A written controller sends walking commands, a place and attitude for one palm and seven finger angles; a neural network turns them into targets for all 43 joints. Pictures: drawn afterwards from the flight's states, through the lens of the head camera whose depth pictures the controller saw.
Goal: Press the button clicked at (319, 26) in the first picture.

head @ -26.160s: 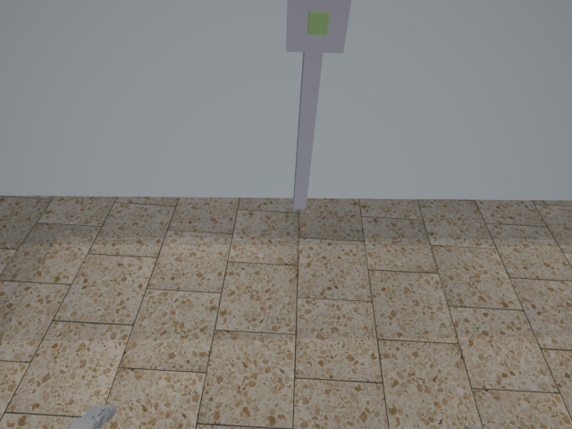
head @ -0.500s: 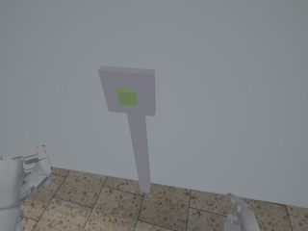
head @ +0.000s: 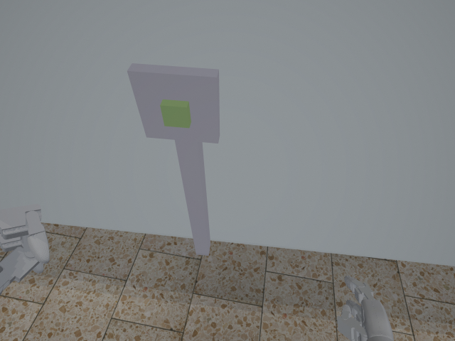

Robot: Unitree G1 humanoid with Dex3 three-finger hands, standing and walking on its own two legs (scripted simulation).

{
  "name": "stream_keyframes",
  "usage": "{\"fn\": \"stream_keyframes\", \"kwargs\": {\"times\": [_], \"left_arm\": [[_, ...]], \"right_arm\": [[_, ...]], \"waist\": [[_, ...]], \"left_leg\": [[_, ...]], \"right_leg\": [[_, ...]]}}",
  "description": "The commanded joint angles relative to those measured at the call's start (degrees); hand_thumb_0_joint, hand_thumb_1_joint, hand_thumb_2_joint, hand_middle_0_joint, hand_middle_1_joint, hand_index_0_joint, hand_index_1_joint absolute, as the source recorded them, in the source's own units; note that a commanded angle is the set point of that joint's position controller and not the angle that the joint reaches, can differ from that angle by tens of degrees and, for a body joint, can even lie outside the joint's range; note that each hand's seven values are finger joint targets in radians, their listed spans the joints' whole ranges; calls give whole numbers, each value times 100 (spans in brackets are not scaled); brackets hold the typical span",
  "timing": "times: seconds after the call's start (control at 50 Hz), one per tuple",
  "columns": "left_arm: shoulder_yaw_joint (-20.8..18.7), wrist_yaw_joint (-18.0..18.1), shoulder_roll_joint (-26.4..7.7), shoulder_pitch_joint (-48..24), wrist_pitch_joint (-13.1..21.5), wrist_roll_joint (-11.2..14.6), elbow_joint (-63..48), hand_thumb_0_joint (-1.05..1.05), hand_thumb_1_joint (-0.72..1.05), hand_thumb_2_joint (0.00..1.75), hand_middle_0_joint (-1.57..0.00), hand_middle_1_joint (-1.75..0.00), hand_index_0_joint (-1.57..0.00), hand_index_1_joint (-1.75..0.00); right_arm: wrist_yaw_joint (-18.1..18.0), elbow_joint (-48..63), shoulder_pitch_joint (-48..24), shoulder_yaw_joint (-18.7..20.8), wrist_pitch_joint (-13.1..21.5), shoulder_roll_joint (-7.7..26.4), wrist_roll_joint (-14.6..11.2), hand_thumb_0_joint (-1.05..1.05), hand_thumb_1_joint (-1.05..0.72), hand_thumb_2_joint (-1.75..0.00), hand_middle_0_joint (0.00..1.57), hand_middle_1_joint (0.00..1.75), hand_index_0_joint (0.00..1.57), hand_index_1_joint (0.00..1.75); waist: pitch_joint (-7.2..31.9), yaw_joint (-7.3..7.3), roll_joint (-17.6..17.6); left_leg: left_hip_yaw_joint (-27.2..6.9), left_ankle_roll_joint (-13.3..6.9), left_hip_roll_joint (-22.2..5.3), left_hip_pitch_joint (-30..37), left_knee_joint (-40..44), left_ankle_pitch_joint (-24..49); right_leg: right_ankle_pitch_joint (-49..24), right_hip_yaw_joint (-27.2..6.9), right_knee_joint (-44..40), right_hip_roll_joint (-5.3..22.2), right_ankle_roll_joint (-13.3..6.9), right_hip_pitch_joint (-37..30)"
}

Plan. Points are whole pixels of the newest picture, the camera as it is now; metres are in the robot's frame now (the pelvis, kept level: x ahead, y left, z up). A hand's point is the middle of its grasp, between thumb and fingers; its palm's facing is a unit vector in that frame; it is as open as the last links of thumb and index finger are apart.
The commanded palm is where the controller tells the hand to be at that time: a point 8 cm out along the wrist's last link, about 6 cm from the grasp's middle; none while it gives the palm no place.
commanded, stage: step back with the hand held close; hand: left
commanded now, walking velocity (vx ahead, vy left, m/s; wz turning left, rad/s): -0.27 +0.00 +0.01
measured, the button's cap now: (176, 113) +0.54 +0.16 +0.09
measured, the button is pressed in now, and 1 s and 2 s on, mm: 0 0 0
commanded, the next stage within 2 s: stop stepping back and stand still in 0.70 s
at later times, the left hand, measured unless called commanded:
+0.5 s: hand out of the picture +0.12 +0.27 +0.18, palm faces +0.39 -0.79 -0.47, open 3.1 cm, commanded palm +0.06 +0.29 +0.18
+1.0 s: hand out of the picture -0.02 +0.24 +0.15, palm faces +0.42 -0.81 -0.40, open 3.1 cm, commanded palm -0.08 +0.27 +0.18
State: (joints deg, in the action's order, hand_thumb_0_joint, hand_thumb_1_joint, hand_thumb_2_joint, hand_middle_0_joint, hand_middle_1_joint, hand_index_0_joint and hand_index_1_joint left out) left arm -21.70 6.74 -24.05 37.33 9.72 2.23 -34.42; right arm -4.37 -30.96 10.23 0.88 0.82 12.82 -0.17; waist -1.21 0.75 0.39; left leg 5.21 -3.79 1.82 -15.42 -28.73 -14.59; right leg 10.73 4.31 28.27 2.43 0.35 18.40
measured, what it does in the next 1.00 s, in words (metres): walks backwards: right foot, then left foot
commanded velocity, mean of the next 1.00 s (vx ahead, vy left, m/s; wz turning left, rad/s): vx -0.21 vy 0.02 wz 0.00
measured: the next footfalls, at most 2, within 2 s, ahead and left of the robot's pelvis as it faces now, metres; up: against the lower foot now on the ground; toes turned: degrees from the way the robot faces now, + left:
right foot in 0.70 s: -0.21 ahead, -0.11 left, +0.00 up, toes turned -2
left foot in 0.96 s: -0.22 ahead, +0.15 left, +0.00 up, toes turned +7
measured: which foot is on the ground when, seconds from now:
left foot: down 0.00-0.76, up 0.78-0.94, down 0.96-1.00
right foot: down 0.00-0.30, up 0.32-0.68, down 0.70-1.00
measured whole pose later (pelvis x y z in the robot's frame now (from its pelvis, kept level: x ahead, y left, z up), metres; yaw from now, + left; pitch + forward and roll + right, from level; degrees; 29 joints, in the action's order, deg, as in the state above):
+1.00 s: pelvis -0.20 -0.01 +0.00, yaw +1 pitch +2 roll +0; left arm -20.1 8.2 -20.7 35.1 9.6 2.5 -29.9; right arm -5.5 -36.0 13.5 0.6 4.3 14.0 -0.8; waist 5.1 0.4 -1.1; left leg 1.3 -1.6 0.7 -18.0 -28.3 -14.6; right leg 19.4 3.5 28.1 -1.2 -1.6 11.2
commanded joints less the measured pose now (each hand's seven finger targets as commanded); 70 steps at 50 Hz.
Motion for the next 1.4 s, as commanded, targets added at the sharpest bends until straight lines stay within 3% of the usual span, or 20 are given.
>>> {"fn": "stream_keyframes", "kwargs": {"times": [0.0, 0.18, 0.24, 0.28, 0.32, 0.4, 0.56, 0.62, 0.68, 0.74, 0.8, 0.86, 0.92, 1.02, 1.1, 1.18, 1.24, 1.28, 1.32, 1.38], "left_arm": [[-565, 127, -562, -119, 342, -26, -983, 0, 90, 90, -130, -150, -130, -150], [-489, 307, -701, -498, 461, -63, -1283, 0, 90, 90, -130, -150, -130, -150], [-585, 373, -759, -334, 544, -61, -1454, 0, 90, 90, -130, -150, -130, -150], [-683, 370, -727, -229, 642, -144, -1607, 0, 90, 90, -130, -150, -130, -150], [-761, 332, -807, -354, 697, -293, -1633, 0, 90, 90, -130, -150, -130, -150], [-742, 335, -686, 89, 729, -146, -1408, 0, 90, 90, -130, -150, -130, -150], [-494, 97, -854, -48, 841, 55, -1710, 0, 90, 90, -130, -150, -130, -150], [-916, 52, -1208, 286, 842, 183, -1962, 0, 90, 90, -130, -150, -130, -150], [-1265, -6, -1374, 549, 842, 362, -2096, 0, 90, 90, -130, -150, -130, -150], [-1452, 67, -1348, 638, 837, 540, -1647, 0, 90, 90, -130, -150, -130, -150], [-1271, 85, -1030, 581, 541, 321, -824, 0, 90, 90, -130, -150, -130, -150], [-692, 135, -677, 2, 302, 165, -426, 0, 90, 90, -130, -150, -130, -150], [-222, 239, -577, -624, 252, 68, -662, 0, 90, 90, -130, -150, -130, -150], [-414, 296, -902, -633, 453, -69, -1413, 0, 90, 90, -130, -150, -130, -150], [-402, 340, -726, -576, 478, -112, -1235, 0, 90, 90, -130, -150, -130, -150], [-430, 340, -603, -404, 367, -112, -801, 0, 90, 90, -130, -150, -130, -150], [-454, 278, -676, -275, 369, -68, -587, 0, 90, 90, -130, -150, -130, -150], [-464, 267, -679, -577, 416, 36, -744, 0, 90, 90, -130, -150, -130, -150], [-427, 240, -639, -883, 462, 7, -896, 0, 90, 90, -130, -150, -130, -150], [-107, 301, -425, -1039, 420, -98, -649, 0, 90, 90, -130, -150, -130, -150]], "right_arm": [[-47, 942, -497, 225, 383, 746, 22, 0, -90, -90, 20, 30, 20, 30], [-7, 778, -281, 151, 453, 569, 48, 0, -90, -90, 20, 30, 20, 30], [-68, 780, -349, 123, 472, 625, 78, 0, -90, -90, 20, 30, 20, 30], [-112, 883, -482, 137, 556, 786, 100, 0, -90, -90, 20, 30, 20, 30], [-98, 891, -504, 175, 654, 690, 112, 0, -90, -90, 20, 30, 20, 30], [-37, 749, -350, 232, 860, 627, 125, 0, -90, -90, 20, 30, 20, 30], [179, 207, -187, 186, 983, 662, 231, 0, -90, -90, 20, 30, 20, 30], [251, 395, -327, 189, 907, 656, 237, 0, -90, -90, 20, 30, 20, 30], [293, 662, -666, 164, 744, 633, 159, 0, -90, -90, 20, 30, 20, 30], [181, 781, -802, 139, 513, 471, -153, 0, -90, -90, 20, 30, 20, 30], [87, 640, -889, 116, 430, 291, -97, 0, -90, -90, 20, 30, 20, 30], [-87, 583, -909, 16, 449, 422, -29, 0, -90, -90, 20, 30, 20, 30], [-169, 483, -581, 118, 691, 667, -86, 0, -90, -90, 20, 30, 20, 30], [-142, 594, -381, 47, 795, 692, 24, 0, -90, -90, 20, 30, 20, 30], [-115, 584, -483, 49, 890, 672, 56, 0, -90, -90, 20, 30, 20, 30], [-127, 638, -452, 91, 815, 634, 48, 0, -90, -90, 20, 30, 20, 30], [-118, 594, -352, 160, 716, 563, 60, 0, -90, -90, 20, 30, 20, 30], [-100, 428, -273, 248, 635, 601, 24, 0, -90, -90, 20, 30, 20, 30], [-50, 331, -191, 186, 715, 625, 58, 0, -90, -90, 20, 30, 20, 30], [-127, 289, -258, 42, 729, 453, 113, 0, -90, -90, 20, 30, 20, 30]], "waist": [[629, 40, 471], [536, -119, -869], [620, -134, -31], [619, -87, 1496], [541, -78, 1659], [570, -19, 607], [2015, 45, 1234], [2526, 141, 1189], [2252, 230, 884], [1446, 188, -1561], [735, -16, -944], [387, -155, -104], [333, -101, -343], [848, -66, 441], [377, -75, 741], [87, -87, 1287], [307, -47, -222], [203, -53, -1669], [426, -176, -932], [-95, -258, -468]], "left_leg": [[-1247, -73, -1123, -1299, 1135, 611], [-685, 176, -218, -86, -1090, -842], [-1063, 90, -465, -182, 120, -700], [-2294, -277, -1444, -1881, 1794, -1889], [-2893, -514, -1987, -2776, 2522, -2871], [-2147, -422, -1587, -1034, 1587, -243], [-1602, 9, -1378, 2404, 832, 4626], [-1451, -33, -1400, 2600, 726, 4833], [-1131, 64, -1287, 1625, 727, 3274], [-441, 467, -85, 128, -1553, -277], [-721, 474, -208, -1309, -2741, -715], [-331, 398, -234, -275, -1035, 187], [-411, 181, -378, 482, 498, 249], [-1000, -4, -693, 567, 706, 1436], [-1580, 0, -931, -431, 1643, -1810], [-1563, 106, -916, -1356, 1924, -2952], [-889, 221, -372, -1231, -19, -1772], [-403, 356, -66, -1528, -3060, -695], [-767, 283, -400, -1616, -3191, -664], [-443, 164, -579, 176, -894, -859]], "right_leg": [[-670, -474, 659, -65, -8, -1442], [1535, -1624, -1449, 1257, -628, 834], [1213, -959, -717, 692, -344, 573], [836, -429, 1162, -239, 13, -888], [912, -567, 2863, -521, 96, -1355], [1526, -512, 1720, -478, 25, -386], [1176, -369, -209, -624, -22, 148], [1110, -377, -240, -634, -23, -86], [642, -342, -846, -416, -70, -555], [-1860, -1539, -1509, 1366, -407, 89], [-3245, -947, -797, 1359, -569, -74], [-2002, -780, -795, 889, -519, 155], [-497, -905, -876, 755, -92, 35], [-561, -757, -398, 227, 32, -540], [1391, -475, -408, -134, -67, -732], [1843, 9, 115, -468, -271, -1071], [2384, -995, -775, 113, -667, -887], [2929, -2830, -1951, 1650, -1412, -143], [1714, -2379, -1471, 1629, -1402, -300], [3417, -1124, -1132, 1035, -830, 1519]]}}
